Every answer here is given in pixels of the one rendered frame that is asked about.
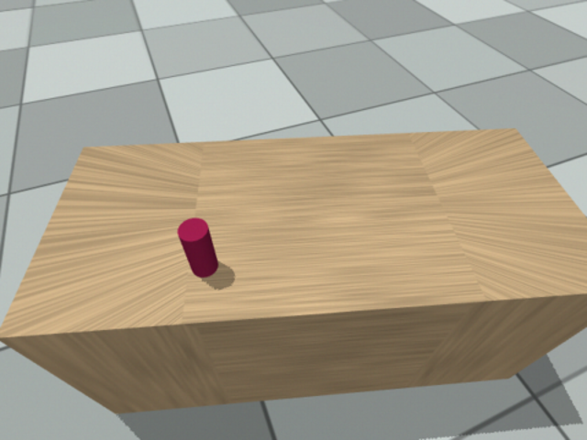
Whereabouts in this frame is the can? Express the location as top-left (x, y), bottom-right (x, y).
top-left (178, 218), bottom-right (218, 278)

